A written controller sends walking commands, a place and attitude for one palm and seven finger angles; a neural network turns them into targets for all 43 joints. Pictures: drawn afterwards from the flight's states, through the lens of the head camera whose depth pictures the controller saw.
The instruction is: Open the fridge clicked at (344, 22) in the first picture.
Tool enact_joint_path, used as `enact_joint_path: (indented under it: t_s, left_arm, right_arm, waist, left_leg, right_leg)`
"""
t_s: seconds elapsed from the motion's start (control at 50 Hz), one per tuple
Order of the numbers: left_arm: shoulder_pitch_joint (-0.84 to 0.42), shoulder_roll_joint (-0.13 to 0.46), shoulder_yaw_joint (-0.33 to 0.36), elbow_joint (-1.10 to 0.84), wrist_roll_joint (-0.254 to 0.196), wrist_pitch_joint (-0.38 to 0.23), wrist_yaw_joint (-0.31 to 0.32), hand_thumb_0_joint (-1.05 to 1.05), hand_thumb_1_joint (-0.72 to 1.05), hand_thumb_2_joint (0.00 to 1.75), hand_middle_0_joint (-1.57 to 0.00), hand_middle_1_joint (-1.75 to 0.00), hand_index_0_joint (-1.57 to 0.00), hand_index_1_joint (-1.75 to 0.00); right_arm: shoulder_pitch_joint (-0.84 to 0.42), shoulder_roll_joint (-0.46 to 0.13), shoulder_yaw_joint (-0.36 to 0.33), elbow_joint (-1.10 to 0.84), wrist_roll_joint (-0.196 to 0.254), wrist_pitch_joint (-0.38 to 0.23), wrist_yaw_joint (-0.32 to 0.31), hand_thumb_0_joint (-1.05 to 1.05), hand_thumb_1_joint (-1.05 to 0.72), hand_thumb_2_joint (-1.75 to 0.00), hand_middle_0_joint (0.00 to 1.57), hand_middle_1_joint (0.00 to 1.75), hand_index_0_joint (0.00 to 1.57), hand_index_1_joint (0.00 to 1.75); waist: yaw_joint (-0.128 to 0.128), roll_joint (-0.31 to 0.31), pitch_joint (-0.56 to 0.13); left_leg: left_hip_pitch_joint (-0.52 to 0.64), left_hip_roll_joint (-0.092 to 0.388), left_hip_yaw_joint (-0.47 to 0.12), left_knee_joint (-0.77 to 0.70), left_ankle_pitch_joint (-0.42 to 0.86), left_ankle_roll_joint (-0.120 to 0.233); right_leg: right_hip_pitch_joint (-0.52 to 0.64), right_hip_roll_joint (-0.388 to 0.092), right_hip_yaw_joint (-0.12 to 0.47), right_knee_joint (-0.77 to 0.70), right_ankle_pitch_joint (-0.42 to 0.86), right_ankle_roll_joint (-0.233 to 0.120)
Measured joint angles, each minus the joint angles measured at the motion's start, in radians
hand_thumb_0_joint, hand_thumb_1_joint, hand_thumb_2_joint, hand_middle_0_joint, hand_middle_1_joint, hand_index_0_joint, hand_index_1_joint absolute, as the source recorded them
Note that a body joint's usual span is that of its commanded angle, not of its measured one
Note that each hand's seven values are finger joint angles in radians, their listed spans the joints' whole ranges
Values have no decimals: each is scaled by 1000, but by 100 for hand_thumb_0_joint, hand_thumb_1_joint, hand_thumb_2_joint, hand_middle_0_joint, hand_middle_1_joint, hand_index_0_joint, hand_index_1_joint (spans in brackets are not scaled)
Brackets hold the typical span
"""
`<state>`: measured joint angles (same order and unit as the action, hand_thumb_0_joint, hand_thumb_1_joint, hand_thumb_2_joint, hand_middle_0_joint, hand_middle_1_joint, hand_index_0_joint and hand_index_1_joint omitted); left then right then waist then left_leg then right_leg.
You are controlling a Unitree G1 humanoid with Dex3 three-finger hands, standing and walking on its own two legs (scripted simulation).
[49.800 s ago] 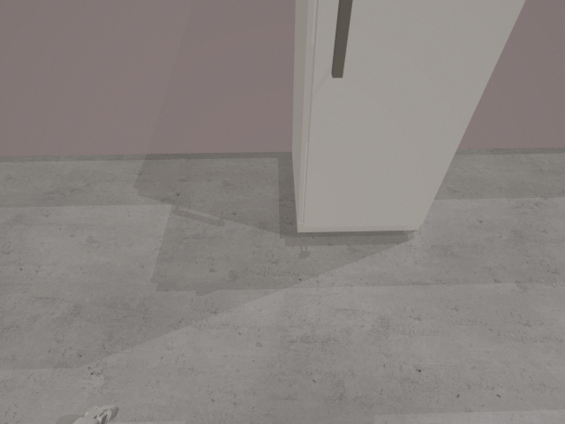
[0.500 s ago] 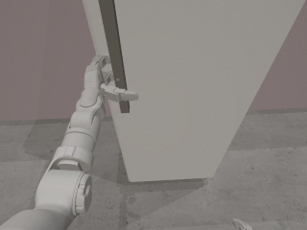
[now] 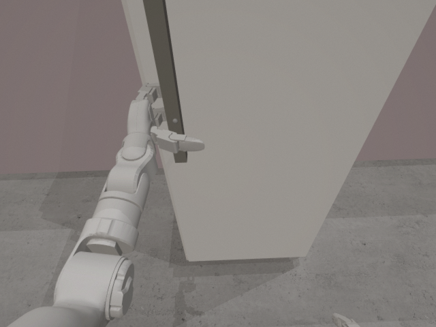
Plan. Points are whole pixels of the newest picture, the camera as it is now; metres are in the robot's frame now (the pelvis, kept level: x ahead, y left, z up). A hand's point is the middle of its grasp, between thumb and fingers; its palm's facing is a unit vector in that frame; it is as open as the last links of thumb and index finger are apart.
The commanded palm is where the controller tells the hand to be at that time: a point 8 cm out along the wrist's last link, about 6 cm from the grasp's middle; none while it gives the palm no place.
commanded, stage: move the hooked fingers beside the handle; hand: left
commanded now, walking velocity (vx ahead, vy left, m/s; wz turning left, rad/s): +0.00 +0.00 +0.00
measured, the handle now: (167, 62) +0.50 +0.11 +0.26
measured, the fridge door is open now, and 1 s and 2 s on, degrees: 0 0 0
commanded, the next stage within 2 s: none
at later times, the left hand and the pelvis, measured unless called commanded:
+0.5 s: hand (170, 119) +0.43 +0.10 +0.18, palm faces +0.08 -1.00 +0.04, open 14.1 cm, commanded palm +0.40 +0.16 +0.18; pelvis +0.00 +0.00 +0.00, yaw -1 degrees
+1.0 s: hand (152, 123) +0.42 +0.14 +0.18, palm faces +0.08 -1.00 +0.02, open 14.0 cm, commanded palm +0.40 +0.19 +0.18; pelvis +0.00 +0.00 +0.00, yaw +0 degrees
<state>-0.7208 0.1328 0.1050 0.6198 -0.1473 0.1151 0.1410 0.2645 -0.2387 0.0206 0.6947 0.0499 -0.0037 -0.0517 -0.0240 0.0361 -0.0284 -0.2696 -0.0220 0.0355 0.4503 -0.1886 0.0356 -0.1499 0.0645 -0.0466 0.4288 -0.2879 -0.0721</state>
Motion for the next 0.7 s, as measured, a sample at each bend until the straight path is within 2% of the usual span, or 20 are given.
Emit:
enact_joint_path:
  t_s: [0.12, 0.34, 0.48, 0.6, 0.7]
  left_arm:
    - [-7, -7, -5, 13, -7, 0, 3, -2, -50, 30, -23, -118, -25, -119]
    - [3, 5, 23, 14, -3, -13, -30, -2, -50, 30, -27, -119, -27, -119]
    - [22, 18, 49, -2, -5, 2, -41, -2, -50, 30, -28, -119, -29, -119]
    - [39, 33, 44, -30, -1, 11, -46, -2, -50, 30, -28, -118, -28, -118]
    - [49, 38, 53, -41, -13, 17, -61, -2, -50, 30, -27, -117, -27, -117]
  right_arm:
    - [-2, 3, 4, 7, -1, -2, 1, 1, -90, -89, 20, 30, 21, 30]
    - [-1, 5, 10, -2, -3, 9, -1, 1, -90, -89, 20, 30, 21, 30]
    - [3, 0, 10, -13, 0, 26, -6, 1, -90, -89, 20, 30, 21, 30]
    - [4, -4, 5, -18, 3, 31, -8, 1, -90, -89, 20, 30, 21, 30]
    - [0, -6, 8, -18, 5, 35, -14, 1, -90, -89, 20, 30, 21, 30]
  waist:
    - [4, 2, -2]
    - [-1, -4, -10]
    - [-5, -7, -12]
    - [-4, -7, -6]
    - [-6, -5, -6]
  left_leg:
    - [3, -3, -3, -4, 2, 0]
    - [14, 2, 7, -11, 1, -1]
    - [24, 6, 13, -16, -1, -1]
    - [25, 7, 12, -14, -1, -1]
    - [28, 7, 13, -17, 0, 0]
  right_leg:
    - [4, -2, -3, -3, 0, 1]
    - [11, 2, 8, -10, 3, -1]
    - [20, 5, 15, -17, 6, -1]
    - [23, 6, 14, -19, 8, -1]
    - [26, 6, 16, -23, 9, 0]
